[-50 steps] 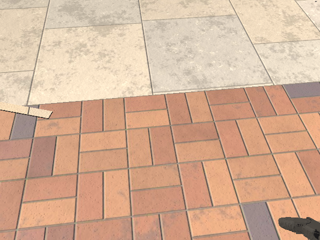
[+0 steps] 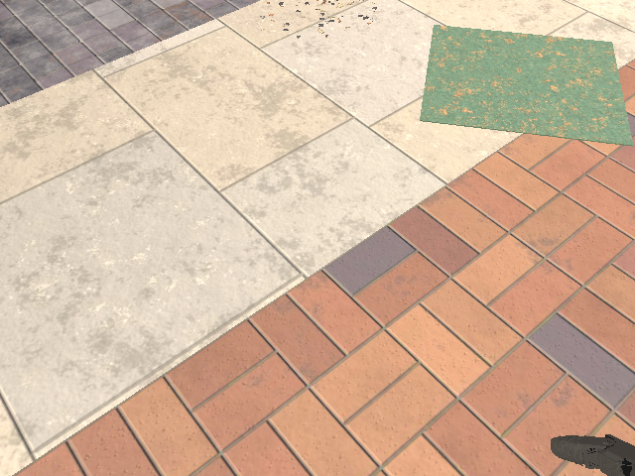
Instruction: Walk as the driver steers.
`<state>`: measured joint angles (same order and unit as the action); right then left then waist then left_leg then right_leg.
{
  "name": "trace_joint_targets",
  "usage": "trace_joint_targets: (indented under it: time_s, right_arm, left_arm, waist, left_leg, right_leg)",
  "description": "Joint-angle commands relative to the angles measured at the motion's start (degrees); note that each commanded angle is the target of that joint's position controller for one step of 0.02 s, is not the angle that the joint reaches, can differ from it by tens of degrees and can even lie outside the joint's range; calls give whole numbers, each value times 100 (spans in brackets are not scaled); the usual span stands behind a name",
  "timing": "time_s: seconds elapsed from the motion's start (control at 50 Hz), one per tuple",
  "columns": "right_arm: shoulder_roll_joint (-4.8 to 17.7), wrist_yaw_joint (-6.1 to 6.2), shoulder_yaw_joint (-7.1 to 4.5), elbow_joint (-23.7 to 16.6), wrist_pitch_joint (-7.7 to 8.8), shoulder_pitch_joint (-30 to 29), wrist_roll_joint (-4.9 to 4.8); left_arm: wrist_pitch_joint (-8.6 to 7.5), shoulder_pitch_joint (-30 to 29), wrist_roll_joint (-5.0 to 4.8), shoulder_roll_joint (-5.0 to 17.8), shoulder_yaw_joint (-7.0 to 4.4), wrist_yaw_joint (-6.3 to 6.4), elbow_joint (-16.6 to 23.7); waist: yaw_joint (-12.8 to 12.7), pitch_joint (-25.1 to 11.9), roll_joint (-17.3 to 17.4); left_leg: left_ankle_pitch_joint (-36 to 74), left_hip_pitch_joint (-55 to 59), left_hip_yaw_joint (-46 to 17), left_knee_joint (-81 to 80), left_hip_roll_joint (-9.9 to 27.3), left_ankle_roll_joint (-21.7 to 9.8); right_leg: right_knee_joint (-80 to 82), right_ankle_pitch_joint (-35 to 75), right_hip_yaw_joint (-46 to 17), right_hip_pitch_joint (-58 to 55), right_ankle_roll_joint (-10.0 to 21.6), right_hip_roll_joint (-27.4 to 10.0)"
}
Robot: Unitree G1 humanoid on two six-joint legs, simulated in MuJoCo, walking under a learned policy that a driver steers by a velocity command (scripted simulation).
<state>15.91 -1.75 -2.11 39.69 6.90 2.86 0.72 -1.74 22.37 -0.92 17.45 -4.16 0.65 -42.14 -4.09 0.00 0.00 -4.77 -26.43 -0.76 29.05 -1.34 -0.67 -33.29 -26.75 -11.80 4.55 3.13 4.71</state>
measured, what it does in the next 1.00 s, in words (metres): walks ahead: right foot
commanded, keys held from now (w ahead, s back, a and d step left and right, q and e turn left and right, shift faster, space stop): w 1.00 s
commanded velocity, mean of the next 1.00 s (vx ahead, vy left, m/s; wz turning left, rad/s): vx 0.50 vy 0.00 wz -0.06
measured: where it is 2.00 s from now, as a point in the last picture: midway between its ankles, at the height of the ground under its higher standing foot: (374, 238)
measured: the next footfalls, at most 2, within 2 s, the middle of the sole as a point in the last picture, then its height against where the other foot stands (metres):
right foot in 0.48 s outside the picture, level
left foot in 1.02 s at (318, 369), level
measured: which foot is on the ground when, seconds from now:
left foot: down 0.00-0.50, up 0.52-1.00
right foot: down 0.00-0.00, up 0.02-0.46, down 0.48-1.00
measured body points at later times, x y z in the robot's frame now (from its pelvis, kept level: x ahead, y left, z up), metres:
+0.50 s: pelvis +0.27 -0.03 +0.00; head +0.30 -0.04 +0.45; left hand +0.53 +0.18 -0.06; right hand +0.23 -0.31 -0.13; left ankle +0.11 +0.11 -0.72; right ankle +0.38 -0.14 -0.73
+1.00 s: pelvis +0.54 -0.02 +0.01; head +0.57 -0.02 +0.45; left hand +0.53 +0.27 -0.12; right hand +0.76 -0.25 -0.07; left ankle +0.68 +0.09 -0.72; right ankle +0.38 -0.14 -0.72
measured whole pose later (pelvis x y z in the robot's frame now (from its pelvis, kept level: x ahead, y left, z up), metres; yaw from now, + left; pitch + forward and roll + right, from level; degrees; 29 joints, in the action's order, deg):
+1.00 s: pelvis +0.54 -0.02 +0.01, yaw -1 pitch +2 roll -2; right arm 15.0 -2.8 -1.1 41.1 4.7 1.6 -0.6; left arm -2.9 23.2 -1.1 17.0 -3.4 0.0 -50.2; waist -4.8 0.8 1.8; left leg -1.5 -29.5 0.2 28.5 2.3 -2.6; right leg -16.5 -22.3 1.3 -3.7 0.3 1.7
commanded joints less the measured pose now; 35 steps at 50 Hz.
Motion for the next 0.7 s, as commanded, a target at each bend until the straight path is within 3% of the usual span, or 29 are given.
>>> trace_joint_targets:
  time_s: [0.02,0.04,0.06,0.08,0.1,0.12,0.16,0.2,0.26,0.34,0.4,0.44,0.46,0.48,0.5,0.52,0.54,0.56,0.58,0.6,0.62,0.64,0.7]
  right_arm:
    - [1424,-5,-513,203,9,2131,-52]
    - [1008,-13,-382,163,-13,1964,-180]
    - [827,13,-318,95,-63,1628,-137]
    - [730,19,-269,82,-99,1351,-68]
    - [602,31,-218,79,-95,1188,-25]
    - [544,35,-188,83,-88,1119,4]
    - [572,41,-191,154,-62,1163,-54]
    - [767,70,-240,245,-57,1262,-100]
    - [907,106,-268,366,-113,1422,-139]
    - [1003,117,-270,588,-190,1842,-198]
    - [1065,134,-287,722,-280,2009,-223]
    - [1166,166,-320,762,-345,1957,-227]
    - [1184,183,-318,752,-371,1856,-240]
    - [1046,197,-261,726,-378,1862,-205]
    - [703,213,-114,538,-350,1852,-25]
    - [167,177,41,479,-234,2538,-93]
    - [804,140,-100,533,-149,2127,-203]
    - [987,108,-166,367,-94,1601,-289]
    - [906,126,-153,339,-84,1355,-245]
    - [852,133,-172,325,-103,1255,-154]
    - [771,122,-173,347,-150,1374,-143]
    - [662,122,-158,386,-203,1472,-148]
    - [500,153,-126,304,-318,1205,-93]
  left_arm:
    - [-160,696,-65,199,65,18,393]
    - [-185,256,-122,659,-33,6,409]
    - [-189,-350,-110,740,-47,-3,528]
    - [-211,-727,-20,679,-34,-14,636]
    - [-220,-811,48,612,-53,-27,653]
    - [-216,-719,44,511,-43,-47,622]
    - [-191,-610,35,312,1,-65,565]
    - [-197,-926,79,196,58,-61,674]
    - [-250,-1463,80,62,129,-103,764]
    - [-304,-2140,5,69,143,-196,905]
    - [-339,-2432,-21,162,114,-277,1041]
    - [-360,-2206,-6,305,54,-299,1005]
    - [-363,-1719,25,442,-29,-280,866]
    - [-352,-893,57,713,-165,-230,623]
    - [-317,193,121,1171,-281,-158,454]
    - [-286,297,102,1454,-320,-199,351]
    - [-278,230,34,891,-179,-207,388]
    - [-287,-139,22,731,-106,-198,406]
    - [-291,-488,61,651,-69,-206,436]
    - [-300,-733,100,523,-35,-228,442]
    - [-326,-863,146,448,-11,-232,440]
    - [-358,-915,130,415,-13,-237,410]
    - [-437,-838,85,556,-59,-203,223]
  waist:
    - [805,-1972,1824]
    - [913,-1224,1099]
    - [912,-596,600]
    - [792,-118,324]
    - [640,25,357]
    - [521,48,489]
    - [442,-23,623]
    - [493,50,522]
    - [668,97,432]
    - [923,224,431]
    - [912,329,473]
    - [686,205,533]
    - [373,-80,502]
    - [1,-652,385]
    - [-373,-1580,-385]
    - [26,-2138,-1862]
    - [-200,-1721,-1140]
    - [-141,-953,-857]
    - [23,-573,-422]
    - [176,-289,-328]
    - [360,-257,-476]
    - [449,-251,-518]
    - [506,-19,-389]
  left_leg:
    - [-1408,4703,-4225,-946,2383,-1749]
    - [-2431,4243,-4186,-1211,2294,-1550]
    - [-2307,3535,-3372,-1274,2082,-1339]
    - [-1735,2791,-2782,-1435,1836,-1268]
    - [-1205,2364,-2401,-1554,1643,-1216]
    - [-794,2085,-2112,-1671,1472,-1172]
    - [-170,1892,-1680,-1831,1352,-1235]
    - [361,1857,-1363,-1982,1374,-1314]
    - [647,1862,-856,-2059,1224,-1182]
    - [612,1988,-611,-1976,1242,-1056]
    - [771,2467,-716,-1751,1490,-961]
    - [1496,2698,-692,-1373,1561,-845]
    - [2354,2652,-496,-798,1409,-732]
    - [2642,2272,-252,218,1125,-570]
    - [965,1084,27,2093,758,-335]
    - [-2701,-973,-98,3757,-151,-58]
    - [-2795,-1623,-609,4313,166,-101]
    - [-2243,-1876,-477,4300,412,-154]
    - [-1747,-1682,-345,4070,639,-121]
    - [-1444,-1499,-319,3775,773,-65]
    - [-1239,-1168,-358,3632,888,-23]
    - [-1147,-977,-340,3500,914,29]
    - [-706,-1113,-266,2919,953,196]
  right_leg:
    - [-3668,-542,274,3327,-197,121]
    - [-4163,-424,-13,3954,-175,-182]
    - [-4201,22,220,4050,-163,-435]
    - [-3859,381,428,3982,-152,-635]
    - [-3475,669,477,3767,-148,-846]
    - [-3245,824,536,3480,-164,-943]
    - [-2846,933,698,3285,-228,-999]
    - [-2220,1270,809,3404,-322,-1056]
    - [-1093,2244,932,3220,-373,-1021]
    - [-128,2960,1087,2816,-376,-816]
    - [249,2612,1071,2830,-204,-743]
    - [471,2265,1158,2379,-36,-631]
    - [676,2282,1305,1630,99,-488]
    - [659,2379,1266,363,287,-542]
    - [446,2636,-80,-1369,702,-1737]
    - [1133,1302,-2590,-2775,1525,-2734]
    - [1480,509,-2701,-2467,1348,-2574]
    - [1599,753,-1906,-1766,1155,-2383]
    - [1731,1384,-1351,-1043,1070,-2146]
    - [1903,1916,-959,-482,1052,-1954]
    - [2059,2250,-704,-109,1042,-1836]
    - [2211,2422,-525,110,1077,-1766]
    - [2503,2882,-38,445,1169,-1718]
Velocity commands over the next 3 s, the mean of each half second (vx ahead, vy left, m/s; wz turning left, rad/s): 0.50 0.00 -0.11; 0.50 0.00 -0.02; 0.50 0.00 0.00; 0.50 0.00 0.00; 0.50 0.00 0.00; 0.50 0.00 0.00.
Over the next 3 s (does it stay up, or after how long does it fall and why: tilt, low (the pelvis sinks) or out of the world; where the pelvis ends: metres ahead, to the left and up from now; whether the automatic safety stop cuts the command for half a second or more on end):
stays up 1.63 -0.08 0.03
